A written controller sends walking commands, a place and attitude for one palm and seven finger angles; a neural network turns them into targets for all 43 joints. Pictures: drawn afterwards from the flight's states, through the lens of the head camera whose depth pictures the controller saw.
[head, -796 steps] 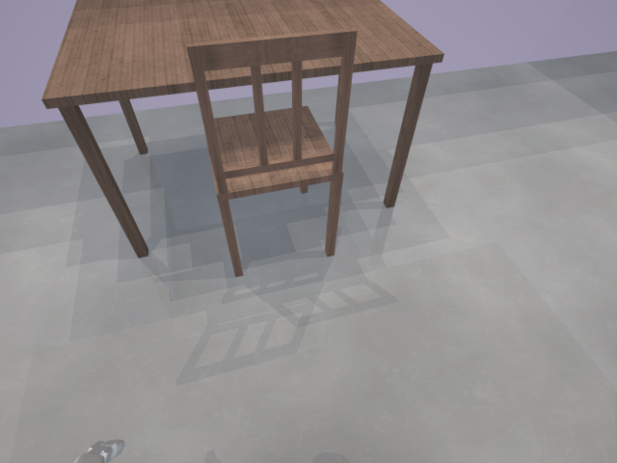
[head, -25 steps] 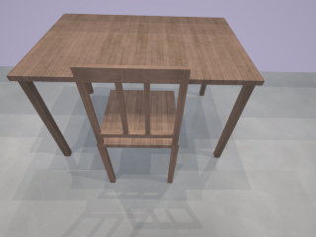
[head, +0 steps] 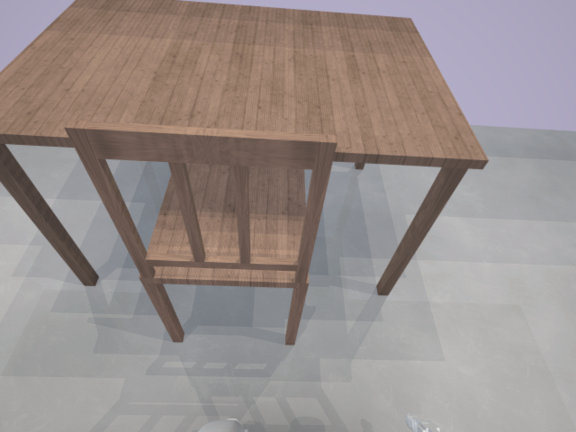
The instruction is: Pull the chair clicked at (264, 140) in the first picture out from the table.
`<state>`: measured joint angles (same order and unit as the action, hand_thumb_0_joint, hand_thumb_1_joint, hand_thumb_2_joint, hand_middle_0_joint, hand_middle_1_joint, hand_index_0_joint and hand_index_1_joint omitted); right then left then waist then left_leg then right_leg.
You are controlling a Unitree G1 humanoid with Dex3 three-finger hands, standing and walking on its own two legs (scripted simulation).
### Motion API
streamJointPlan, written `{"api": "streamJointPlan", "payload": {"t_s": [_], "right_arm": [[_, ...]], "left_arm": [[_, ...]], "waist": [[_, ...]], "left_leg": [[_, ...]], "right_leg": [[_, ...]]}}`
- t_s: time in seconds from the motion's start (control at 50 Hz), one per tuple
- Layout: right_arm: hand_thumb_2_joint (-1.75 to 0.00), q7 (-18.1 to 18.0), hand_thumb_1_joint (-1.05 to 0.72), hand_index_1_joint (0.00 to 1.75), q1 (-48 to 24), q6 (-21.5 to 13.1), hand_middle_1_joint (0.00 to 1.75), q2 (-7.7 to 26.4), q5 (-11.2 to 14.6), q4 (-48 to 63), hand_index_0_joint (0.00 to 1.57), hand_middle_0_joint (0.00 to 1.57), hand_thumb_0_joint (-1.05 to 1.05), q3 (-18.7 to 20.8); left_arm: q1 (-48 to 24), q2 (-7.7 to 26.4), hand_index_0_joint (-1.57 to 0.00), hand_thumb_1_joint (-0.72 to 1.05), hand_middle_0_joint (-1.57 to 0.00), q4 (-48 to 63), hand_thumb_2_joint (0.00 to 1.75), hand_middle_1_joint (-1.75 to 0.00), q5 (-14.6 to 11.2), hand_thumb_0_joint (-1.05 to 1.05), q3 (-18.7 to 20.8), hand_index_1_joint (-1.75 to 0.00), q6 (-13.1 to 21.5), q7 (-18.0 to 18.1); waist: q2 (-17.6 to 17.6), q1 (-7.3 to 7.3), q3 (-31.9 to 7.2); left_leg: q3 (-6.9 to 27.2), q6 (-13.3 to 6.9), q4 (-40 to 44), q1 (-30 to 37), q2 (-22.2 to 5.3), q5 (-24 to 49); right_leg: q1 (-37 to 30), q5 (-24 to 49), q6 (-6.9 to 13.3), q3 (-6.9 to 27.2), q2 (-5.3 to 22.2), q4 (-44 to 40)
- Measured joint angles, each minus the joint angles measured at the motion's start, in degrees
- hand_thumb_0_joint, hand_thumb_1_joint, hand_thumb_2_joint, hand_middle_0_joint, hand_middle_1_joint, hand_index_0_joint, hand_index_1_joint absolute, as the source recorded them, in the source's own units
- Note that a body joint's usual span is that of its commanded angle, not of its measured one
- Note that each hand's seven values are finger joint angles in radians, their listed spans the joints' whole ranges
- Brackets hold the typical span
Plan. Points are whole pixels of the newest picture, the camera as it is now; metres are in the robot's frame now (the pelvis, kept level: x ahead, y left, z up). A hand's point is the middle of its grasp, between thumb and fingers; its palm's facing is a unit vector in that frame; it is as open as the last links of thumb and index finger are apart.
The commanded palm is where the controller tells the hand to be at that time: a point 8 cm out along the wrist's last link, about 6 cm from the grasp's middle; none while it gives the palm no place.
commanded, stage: shuffle to correct the standing spot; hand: left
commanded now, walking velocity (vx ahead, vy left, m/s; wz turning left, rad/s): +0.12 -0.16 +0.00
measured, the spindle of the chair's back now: (190, 217) +0.49 +0.23 -0.07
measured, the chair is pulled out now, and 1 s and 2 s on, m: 0.00 0.00 0.00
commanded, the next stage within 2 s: come to a stop and stand still in 0.22 s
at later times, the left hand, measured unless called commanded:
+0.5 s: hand out of the picture +0.08 +0.07 -0.14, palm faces +0.06 -0.97 -0.23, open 7.4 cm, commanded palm none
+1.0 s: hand out of the picture +0.00 +0.12 -0.16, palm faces +0.14 -0.96 -0.24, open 7.4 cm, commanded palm none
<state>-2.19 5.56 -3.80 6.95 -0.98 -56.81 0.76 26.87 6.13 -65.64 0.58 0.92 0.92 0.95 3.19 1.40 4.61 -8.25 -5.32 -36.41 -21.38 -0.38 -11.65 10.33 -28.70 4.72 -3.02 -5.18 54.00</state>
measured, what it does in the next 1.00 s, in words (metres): steps on the spot: right foot, then left foot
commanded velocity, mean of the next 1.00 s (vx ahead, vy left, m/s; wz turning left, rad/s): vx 0.03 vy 0.02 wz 0.00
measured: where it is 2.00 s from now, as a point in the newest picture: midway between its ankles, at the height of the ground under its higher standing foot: outside the picture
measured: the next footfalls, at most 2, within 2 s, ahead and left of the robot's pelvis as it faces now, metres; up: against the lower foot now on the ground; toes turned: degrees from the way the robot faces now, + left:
right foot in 0.36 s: +0.10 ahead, -0.21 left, +0.00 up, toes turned -2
left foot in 0.94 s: +0.05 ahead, +0.06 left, +0.00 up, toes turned +3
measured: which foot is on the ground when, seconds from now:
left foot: down 0.00-0.38, up 0.40-0.92, down 0.94-1.00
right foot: up 0.00-0.34, down 0.36-0.94, up 0.96-1.00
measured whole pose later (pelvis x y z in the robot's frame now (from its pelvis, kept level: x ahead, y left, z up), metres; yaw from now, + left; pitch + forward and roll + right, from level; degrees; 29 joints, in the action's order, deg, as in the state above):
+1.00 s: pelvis +0.01 -0.08 +0.02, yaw +3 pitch -3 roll +1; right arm -0.4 11.7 1.1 9.7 -1.5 -56.8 1.1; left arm 17.1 12.5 -59.5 1.2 2.9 -2.6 1.3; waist 2.2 2.1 1.1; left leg 0.1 0.7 -27.9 -11.5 -0.3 -13.8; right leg 19.0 -21.8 0.0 -1.2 2.5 38.9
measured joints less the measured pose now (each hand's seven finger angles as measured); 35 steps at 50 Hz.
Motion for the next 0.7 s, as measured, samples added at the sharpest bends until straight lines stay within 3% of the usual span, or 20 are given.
{"api": "streamJointPlan", "payload": {"t_s": [0.04, 0.08, 0.16, 0.24, 0.34, 0.36, 0.4, 0.46, 0.58, 0.7], "right_arm": [[-0.9, 0.0, -0.91, 0.3, 1.2, 0.4, 0.3, -0.4, 0.1, 0.5, 0.2, 0.2, 0.0, -0.3], [-0.9, 0.0, -0.91, 0.3, 2.7, 0.9, 0.3, -0.4, 0.0, -0.1, 0.2, 0.2, 0.0, -0.3], [-0.9, -0.1, -0.94, 0.3, 4.4, 1.8, 0.3, 1.8, 0.0, -0.8, 0.2, 0.2, -0.01, 1.1], [-0.9, 0.9, -0.94, 0.3, 5.8, 2.9, 0.3, 3.1, -0.5, -0.7, 0.2, 0.2, -0.01, 1.6], [-0.9, 1.4, -0.92, 0.3, 7.5, 3.9, 0.3, 3.6, -0.9, -0.1, 0.2, 0.2, 0.0, 2.1], [-0.9, 1.4, -0.92, 0.3, 8.2, 4.1, 0.3, 3.6, -0.8, -0.1, 0.2, 0.2, 0.0, 2.2], [-0.9, 1.2, -0.91, 0.3, 8.7, 4.7, 0.3, 4.4, -0.4, -1.0, 0.2, 0.2, 0.0, 2.3], [-0.9, 0.8, -0.91, 0.3, 9.7, 5.5, 0.3, 5.0, -0.1, -2.5, 0.2, 0.2, 0.01, 1.9], [-0.9, 0.8, -0.91, 0.3, 9.2, 6.4, 0.3, 4.1, 0.9, -3.2, 0.2, 0.2, 0.01, 1.0], [-0.9, 1.2, -0.91, 0.3, 5.8, 8.9, 0.3, 5.0, 0.5, -1.4, 0.2, 0.2, 0.01, 1.9]], "left_arm": [[-2.4, 1.1, -0.2, 0.91, -0.2, 1.6, 0.9, -0.3, 0.7, 0.01, 0.6, -0.3, -1.0, 0.0], [-5.4, 2.0, -0.2, 0.91, -0.2, 3.8, 0.9, -0.3, 1.2, 0.01, 1.3, -0.3, -1.3, -0.4], [-9.9, 2.7, -0.19, 0.91, -0.2, 8.1, 0.9, -0.3, 1.1, 0.0, 2.0, -0.3, -1.0, -1.0], [-11.6, 3.7, -0.19, 0.92, -0.2, 9.4, 0.9, -0.3, 1.0, 0.0, 2.3, -0.3, -1.4, -1.2], [-11.8, 5.3, -0.19, 0.92, -0.2, 9.2, 0.9, -0.3, 1.0, 0.0, 2.3, -0.3, -1.6, -1.6], [-11.5, 5.7, -0.19, 0.92, -0.2, 9.3, 0.9, -0.3, 1.0, 0.0, 2.2, -0.3, -1.2, -1.7], [-11.7, 5.0, -0.19, 0.91, -0.2, 8.3, 0.9, -0.3, 0.9, 0.0, 1.9, -0.3, -0.4, -1.1], [-11.3, 3.3, -0.19, 0.91, -0.2, 7.0, 0.9, -0.3, 0.6, 0.0, 0.6, -0.3, 0.5, -0.6], [-11.2, 2.2, -0.2, 0.93, -0.2, 6.0, 0.9, -0.3, 0.4, 0.01, 0.1, -0.3, 0.8, 0.7], [-11.8, 2.2, -0.2, 0.92, -0.21, 7.0, 0.9, -0.3, 0.4, 0.01, 0.8, -0.3, -0.2, 1.9]], "waist": [[0.7, 0.13, -0.1], [0.5, 0.64, -0.3], [-0.8, 1.03, -0.9], [-2.1, -0.05, -2.1], [-3.2, -2.3, -2.8], [-2.9, -2.44, -3.0], [-4.4, -2.21, -2.6], [-5.6, -2.12, -3.0], [-3.7, -0.94, -2.1], [-3.9, 0.34, 0.1]], "left_leg": [[0.5, 0.5, 0.4, 1.1, 0.2, -2.0], [1.7, 1.5, 3.2, 2.4, 0.2, -0.9], [3.7, 2.7, 8.2, 3.8, -0.6, 2.0], [4.8, 4.1, 10.2, 4.3, -2.2, 2.5], [5.6, 6.7, 7.7, 3.2, -4.3, 0.3], [5.6, 7.4, 6.0, 2.6, -4.4, -0.8], [6.9, 7.0, 0.5, 1.2, -5.2, -7.1], [7.8, 6.5, -5.9, 0.0, -3.6, -14.5], [5.9, 7.9, -9.1, 0.6, 0.7, -15.1], [7.3, 9.1, -21.3, -4.0, 3.2, -13.8]], "right_leg": [[6.9, 0.3, -0.9, 1.1, 1.2, 12.5], [12.3, 4.1, -1.9, 1.9, 3.4, 16.1], [18.1, 9.3, -3.8, 4.2, 8.0, 10.9], [17.3, 9.9, -5.2, 3.4, 10.3, 0.0], [10.3, 10.1, -5.7, 0.4, 8.9, -15.6], [8.0, 11.4, -5.6, 0.2, 8.5, -19.9], [7.1, 13.8, -5.0, -0.2, 6.9, -20.4], [4.8, 11.8, -3.2, -0.9, 6.1, -21.9], [1.6, 13.6, -1.9, 0.3, 6.6, -26.1], [0.9, 15.0, -1.8, -0.3, 7.8, -27.0]]}}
